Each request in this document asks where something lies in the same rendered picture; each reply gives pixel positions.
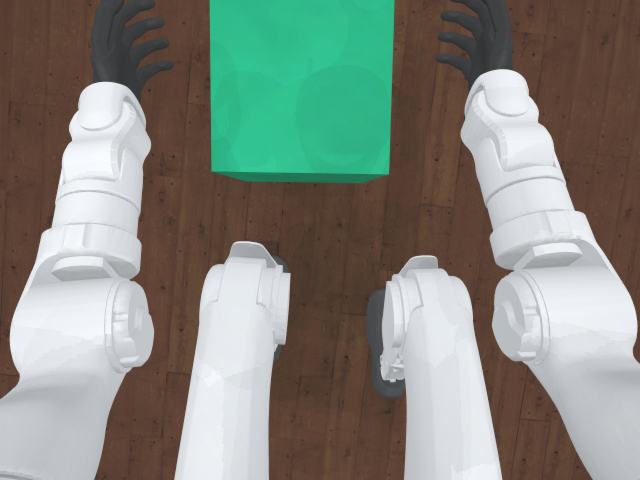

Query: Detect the robot right upper arm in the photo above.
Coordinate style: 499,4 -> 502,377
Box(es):
492,265 -> 640,480

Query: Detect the robot left upper arm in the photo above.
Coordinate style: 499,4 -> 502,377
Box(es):
0,277 -> 154,480

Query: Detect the carton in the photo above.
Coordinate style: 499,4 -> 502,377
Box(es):
210,0 -> 395,183

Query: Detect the robot foot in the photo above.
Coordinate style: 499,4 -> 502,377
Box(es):
366,288 -> 405,399
271,255 -> 289,364

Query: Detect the robot right foot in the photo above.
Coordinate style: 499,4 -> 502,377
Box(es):
366,288 -> 405,399

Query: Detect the robot left foot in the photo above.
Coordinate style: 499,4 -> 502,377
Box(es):
271,255 -> 289,364

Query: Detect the left robot hand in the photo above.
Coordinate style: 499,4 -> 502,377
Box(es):
90,0 -> 174,104

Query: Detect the robot left forearm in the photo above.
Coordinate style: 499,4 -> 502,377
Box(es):
10,82 -> 151,374

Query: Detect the robot right forearm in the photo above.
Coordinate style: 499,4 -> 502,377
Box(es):
461,69 -> 637,344

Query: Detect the right robot hand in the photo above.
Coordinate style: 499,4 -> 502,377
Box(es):
435,0 -> 514,91

